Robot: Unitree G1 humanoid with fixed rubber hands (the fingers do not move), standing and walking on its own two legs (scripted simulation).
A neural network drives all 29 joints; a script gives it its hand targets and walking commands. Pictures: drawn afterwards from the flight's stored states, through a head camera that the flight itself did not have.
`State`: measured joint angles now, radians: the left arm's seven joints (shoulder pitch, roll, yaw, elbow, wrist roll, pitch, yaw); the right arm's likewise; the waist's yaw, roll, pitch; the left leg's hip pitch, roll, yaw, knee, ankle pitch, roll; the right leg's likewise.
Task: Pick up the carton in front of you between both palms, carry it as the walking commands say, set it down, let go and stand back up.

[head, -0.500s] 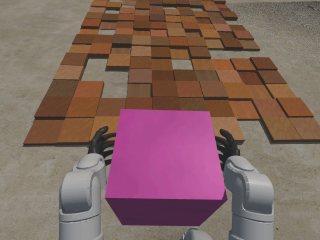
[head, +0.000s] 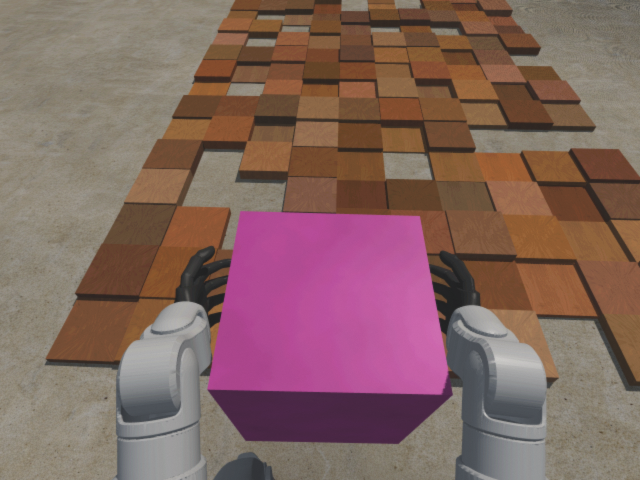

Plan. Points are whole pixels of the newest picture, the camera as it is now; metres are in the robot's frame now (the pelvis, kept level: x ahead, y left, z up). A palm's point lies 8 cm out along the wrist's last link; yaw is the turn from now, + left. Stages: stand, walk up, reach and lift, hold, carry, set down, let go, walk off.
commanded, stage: carry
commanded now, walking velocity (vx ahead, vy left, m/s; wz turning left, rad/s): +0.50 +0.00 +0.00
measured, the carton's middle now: (326, 337) +0.28 +0.00 +0.02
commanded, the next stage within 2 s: none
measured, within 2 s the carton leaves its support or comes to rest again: neither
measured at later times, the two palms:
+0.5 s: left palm (228, 71) +0.73 +0.18 +0.15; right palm (397, 74) +0.71 -0.12 +0.15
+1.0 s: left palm out of the picture +1.07 +0.23 +0.19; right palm out of the picture +1.09 -0.07 +0.20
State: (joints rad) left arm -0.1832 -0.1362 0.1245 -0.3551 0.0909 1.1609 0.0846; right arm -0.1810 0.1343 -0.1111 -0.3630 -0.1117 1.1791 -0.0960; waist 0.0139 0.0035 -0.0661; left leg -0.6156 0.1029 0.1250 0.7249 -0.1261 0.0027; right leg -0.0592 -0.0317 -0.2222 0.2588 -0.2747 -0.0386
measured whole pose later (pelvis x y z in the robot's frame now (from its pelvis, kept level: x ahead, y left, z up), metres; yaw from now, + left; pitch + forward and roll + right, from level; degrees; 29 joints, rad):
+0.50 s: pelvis +0.32 +0.04 -0.01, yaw +0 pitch +6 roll -1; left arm -0.91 0.02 0.30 0.02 0.07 1.34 0.14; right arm -0.90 0.00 -0.30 0.04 -0.04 1.32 -0.16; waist -0.06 -0.01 0.04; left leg -0.23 -0.01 0.15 0.48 -0.36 0.08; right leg -0.79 -0.06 -0.06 1.07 -0.28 -0.06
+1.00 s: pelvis +0.67 +0.04 +0.02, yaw +1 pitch +4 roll -1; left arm -0.95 0.01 0.28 -0.15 -0.03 1.26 0.19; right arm -0.89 0.04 -0.34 -0.24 -0.13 1.27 -0.09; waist 0.09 -0.06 0.17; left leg -0.53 -0.05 0.06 0.50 -0.04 0.08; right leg -0.28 0.02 0.02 0.93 -0.57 -0.02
